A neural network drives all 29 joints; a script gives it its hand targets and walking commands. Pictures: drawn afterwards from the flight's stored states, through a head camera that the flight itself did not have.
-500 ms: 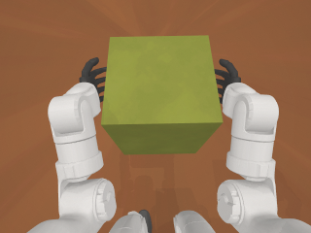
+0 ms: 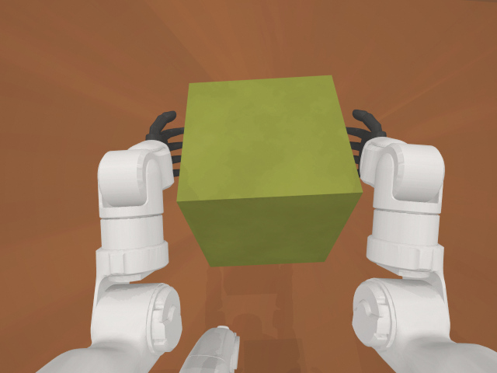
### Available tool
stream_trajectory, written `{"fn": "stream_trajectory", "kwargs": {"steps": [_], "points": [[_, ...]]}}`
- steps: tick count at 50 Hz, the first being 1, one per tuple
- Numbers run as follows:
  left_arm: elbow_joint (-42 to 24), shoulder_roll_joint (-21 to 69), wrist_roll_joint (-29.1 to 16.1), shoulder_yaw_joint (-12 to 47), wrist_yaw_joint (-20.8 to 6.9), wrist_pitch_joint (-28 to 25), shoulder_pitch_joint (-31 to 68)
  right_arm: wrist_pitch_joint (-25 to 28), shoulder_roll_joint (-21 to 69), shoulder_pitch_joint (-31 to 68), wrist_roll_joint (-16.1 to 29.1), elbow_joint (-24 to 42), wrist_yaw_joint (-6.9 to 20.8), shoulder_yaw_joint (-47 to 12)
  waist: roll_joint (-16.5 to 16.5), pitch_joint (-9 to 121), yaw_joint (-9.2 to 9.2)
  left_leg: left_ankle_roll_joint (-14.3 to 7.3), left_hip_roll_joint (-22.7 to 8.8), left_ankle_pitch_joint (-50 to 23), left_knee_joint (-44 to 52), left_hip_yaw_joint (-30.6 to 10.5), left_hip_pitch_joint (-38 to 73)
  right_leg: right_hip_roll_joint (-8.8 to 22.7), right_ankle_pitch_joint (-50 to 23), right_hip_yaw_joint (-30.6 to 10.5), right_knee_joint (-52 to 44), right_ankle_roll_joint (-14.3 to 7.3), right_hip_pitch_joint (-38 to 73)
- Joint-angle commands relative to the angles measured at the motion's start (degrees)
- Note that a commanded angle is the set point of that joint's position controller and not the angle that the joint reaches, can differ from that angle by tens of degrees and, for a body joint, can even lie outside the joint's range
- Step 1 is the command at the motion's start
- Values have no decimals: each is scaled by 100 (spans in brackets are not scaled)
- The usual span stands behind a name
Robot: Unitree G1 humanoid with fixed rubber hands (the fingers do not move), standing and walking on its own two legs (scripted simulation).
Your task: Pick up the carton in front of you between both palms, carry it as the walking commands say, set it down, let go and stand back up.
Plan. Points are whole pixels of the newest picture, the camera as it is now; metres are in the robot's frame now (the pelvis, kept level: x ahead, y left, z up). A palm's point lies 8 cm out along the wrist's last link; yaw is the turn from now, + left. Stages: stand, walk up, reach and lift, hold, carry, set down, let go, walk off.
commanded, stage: carry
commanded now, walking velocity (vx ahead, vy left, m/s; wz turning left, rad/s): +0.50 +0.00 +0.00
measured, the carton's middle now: (264, 182) +0.39 +0.04 +0.07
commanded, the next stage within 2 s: none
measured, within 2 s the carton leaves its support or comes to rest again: neither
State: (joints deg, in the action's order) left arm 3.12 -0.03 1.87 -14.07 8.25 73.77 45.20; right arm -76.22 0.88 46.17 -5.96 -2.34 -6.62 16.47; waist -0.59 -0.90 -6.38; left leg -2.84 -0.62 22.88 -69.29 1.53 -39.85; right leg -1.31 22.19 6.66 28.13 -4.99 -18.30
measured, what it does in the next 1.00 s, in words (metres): climbs: left foot, then right foot 0.03 m higher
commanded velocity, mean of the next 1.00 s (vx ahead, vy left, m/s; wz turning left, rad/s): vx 0.50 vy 0.00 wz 0.00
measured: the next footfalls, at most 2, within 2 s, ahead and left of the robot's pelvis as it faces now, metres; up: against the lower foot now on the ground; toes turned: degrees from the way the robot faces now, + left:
left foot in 0.18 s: +0.29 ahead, +0.12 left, +0.03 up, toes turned +5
right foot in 0.56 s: +0.52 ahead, -0.09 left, +0.06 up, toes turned -6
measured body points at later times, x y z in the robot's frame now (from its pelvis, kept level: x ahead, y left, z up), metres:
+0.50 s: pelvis +0.31 +0.03 +0.03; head +0.35 +0.03 +0.48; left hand +0.72 +0.14 +0.19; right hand +0.69 -0.16 +0.19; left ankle +0.24 +0.12 -0.71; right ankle +0.42 -0.10 -0.65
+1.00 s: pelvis +0.62 +0.03 +0.05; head +0.64 +0.03 +0.50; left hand +1.01 +0.18 +0.22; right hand +1.01 -0.12 +0.22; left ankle +0.72 +0.11 -0.65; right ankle +0.49 -0.08 -0.63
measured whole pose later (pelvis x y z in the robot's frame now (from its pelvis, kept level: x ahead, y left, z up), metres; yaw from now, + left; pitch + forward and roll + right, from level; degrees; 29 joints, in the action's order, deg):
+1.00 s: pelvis +0.62 +0.03 +0.05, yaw -1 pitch +4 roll +2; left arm 7.2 -2.6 1.8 -15.4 7.3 74.3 48.2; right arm -75.7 1.3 48.3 -6.6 -6.0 -6.4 14.9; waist -2.1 3.2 -0.2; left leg -3.6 1.0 18.3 -40.6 8.4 -32.4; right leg 3.4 30.9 2.5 50.1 -1.0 -15.4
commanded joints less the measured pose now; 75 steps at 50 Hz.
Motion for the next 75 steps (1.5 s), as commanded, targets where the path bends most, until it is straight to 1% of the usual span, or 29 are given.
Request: {"fn": "stream_trajectory", "kwargs": {"steps": [1, 6, 8, 9, 10, 11, 14, 22, 25, 27, 28, 29, 30, 33, 35, 44, 47, 48, 49, 50, 53, 61, 65, 67, 68, 69, 70, 72, 75], "points": [[-913, 6425, -3038, 3807, -1583, 8, 4895, 274, 5375, 3959, 1902, 480, 871, -3336, -400, 2773, 184, 76, -196, -134, 995, 47, -686, 1595, -2235, -1840, -721, -946, 2657], [-348, 6016, -2690, 3594, -1553, 141, 4331, 125, 5200, 3849, 1951, 270, 888, -3494, -861, 2505, 284, 29, 300, -488, 2991, 912, 810, 1267, -3464, -795, -389, -553, 2098], [-77, 5977, -2561, 3495, -1554, 187, 4184, 93, 5269, 3806, 2062, 15, 962, -3499, -647, 2992, 770, -170, 618, -935, 3743, 1251, 2928, 1067, -4688, -136, 935, -139, 1435], [0, 5932, -2474, 3447, -1560, 198, 4236, 95, 5316, 3749, 2151, -93, 1010, -3476, -277, 3474, 1116, -373, 15, -583, 3765, 350, 4453, 950, -3525, -41, 2022, 122, 498], [56, 5974, -2434, 3356, -1572, 229, 4250, 129, 5222, 3831, 2160, -115, 1044, -3457, 1360, 4072, 1183, -1289, -1691, 65, 4363, -2917, 5683, 215, -1606, -109, 3761, 461, -1144], [75, 5946, -2378, 3333, -1569, 225, 4398, 135, 5503, 3945, 2324, -135, 1092, -3489, 1761, 3654, 1272, -1667, -1883, -1068, 4987, -4210, 5908, -381, 814, -536, 4837, 437, -2418], [30, 5974, -2063, 3102, -1419, 159, 4290, 159, 6176, 4932, 3037, 602, 1245, -3887, 111, 3037, 1080, -1234, -1607, -2854, 4241, -2480, 5165, 260, 392, -897, 5405, 159, -3060], [-311, 5476, -1478, 3022, -1041, 162, 3899, 107, 6080, 4994, 3321, 963, 1322, -3884, 730, 2769, 1035, -1007, -1326, -2217, 4800, -1058, 4520, 429, -15, -392, 2711, 287, -2605], [-59, 5432, -1524, 3145, -1104, 212, 3770, 60, 5920, 4600, 3101, 487, 1352, -3791, 956, 2591, 945, -709, -1125, -2929, 4681, -344, 4071, 34, -372, 294, 1362, 234, -1429], [239, 5573, -1649, 3189, -1203, 210, 3741, 52, 5882, 4392, 2954, 151, 1358, -3720, 797, 2863, 547, -406, -952, -4467, 3537, 266, 3585, -433, -825, 875, 515, 71, 300], [433, 5668, -1717, 3169, -1256, 190, 3643, 51, 5871, 4322, 2872, 22, 1365, -3690, 507, 3327, 276, -132, -778, -4320, 2592, 550, 2930, -260, -837, 560, 438, -58, 1765], [539, 5713, -1757, 3150, -1304, 151, 3558, 47, 5880, 4373, 2809, -41, 1387, -3635, -486, 3764, 48, 171, -333, -2526, 1116, 553, 1582, 1146, 597, -2037, -224, -554, 2937], [527, 5761, -1815, 3133, -1348, 103, 3653, 39, 5928, 4430, 2737, 2, 1385, -3572, -2017, 3683, -6, 313, 606, 529, -248, 224, -35, 2066, -580, -4540, -928, -1324, 3682], [-370, 6346, -2514, 3556, -1486, 37, 4680, 144, 5935, 4454, 2463, 109, 1225, -3399, -93, 3089, 64, 21, -24, 406, -1352, -420, -988, 1833, -2561, -3155, -127, -1157, 3133], [-764, 6623, -2871, 3771, -1521, 17, 5106, 177, 5816, 4243, 2259, 226, 1077, -3299, -166, 3118, 240, -24, -145, 85, -694, -380, -768, 1629, -2080, -2593, -292, -805, 2864], [-473, 6071, -2808, 3650, -1548, 142, 4539, 106, 5139, 3773, 1841, 210, 856, -3355, -803, 2641, 239, 95, 113, -420, 2731, 628, 607, 1364, -2476, -1031, -570, -616, 1944], [10, 6043, -2618, 3510, -1567, 187, 4318, 73, 5218, 3684, 1953, -234, 979, -3355, -495, 3049, 836, -137, 568, -858, 3730, 1215, 3306, 1083, -3891, -185, 956, -103, 1001], [116, 5992, -2530, 3447, -1575, 197, 4357, 83, 5261, 3573, 2023, -385, 1030, -3315, 31, 3500, 1151, -380, -241, -221, 3800, -19, 4718, 942, -2685, -48, 2205, 190, 38], [203, 6027, -2499, 3333, -1592, 223, 4345, 131, 5189, 3630, 2030, -444, 1064, -3279, 1767, 3811, 1184, -1248, -1769, 86, 4617, -3323, 5645, 60, -688, -78, 3776, 492, -1627], [253, 6024, -2426, 3309, -1580, 205, 4497, 128, 5467, 3772, 2201, -415, 1113, -3322, 1722, 3410, 1202, -1528, -1920, -939, 4933, -4188, 5819, -235, 878, -615, 4802, 413, -2685], [273, 6083, -2121, 3067, -1442, 133, 4263, 167, 6178, 4779, 2926, 329, 1266, -3755, 124, 2947, 1045, -1151, -1609, -2774, 4261, -2504, 5101, 304, 380, -863, 5276, 187, -3153], [-301, 5641, -1632, 3055, -1035, 125, 4033, 136, 6132, 4986, 3323, 926, 1332, -3850, 710, 2722, 1014, -1016, -1325, -2073, 4850, -1147, 4601, 463, -107, -377, 3002, 319, -2895], [-15, 5498, -1678, 3173, -1107, 223, 3845, 51, 5837, 4481, 3031, 412, 1323, -3714, 969, 2541, 867, -650, -1101, -3404, 4640, -238, 4063, -42, -442, 455, 1269, 197, -1285], [298, 5618, -1790, 3183, -1202, 225, 3793, 30, 5778, 4250, 2872, 99, 1313, -3637, 721, 3039, 391, -277, -875, -5007, 3112, 468, 3499, -465, -837, 937, 480, 1, 809], [457, 5720, -1868, 3158, -1259, 207, 3638, 30, 5716, 4302, 2792, 30, 1314, -3605, 394, 3578, 49, -31, -719, -3866, 2018, 545, 2559, 76, -533, 112, 430, -117, 2388], [512, 5634, -1876, 3110, -1295, 150, 3735, 6, 5824, 4312, 2747, -51, 1335, -3507, -1313, 4096, 76, 294, -6, -1633, 367, 407, 881, 1802, 279, -3290, -223, -970, 3581], [499, 5849, -2021, 3172, -1354, 126, 3823, 23, 5767, 4493, 2667, -76, 1338, -3465, -1626, 3624, -28, 275, 520, 626, -709, -77, -247, 2053, -545, -4690, -947, -1353, 3653], [-74, 6319, -2525, 3471, -1478, 94, 4567, 92, 5850, 4477, 2527, -50, 1252, -3347, -267, 3143, 78, 44, 61, 414, -1595, -406, -871, 1922, -2041, -3491, -248, -1270, 3143], [-701, 6662, -2990, 3673, -1547, 40, 5286, 141, 5775, 4320, 2261, 132, 1050, -3184, -253, 3085, 310, -29, -190, 10, -698, -354, -617, 1612, -1615, -2478, -395, -756, 2531]]}}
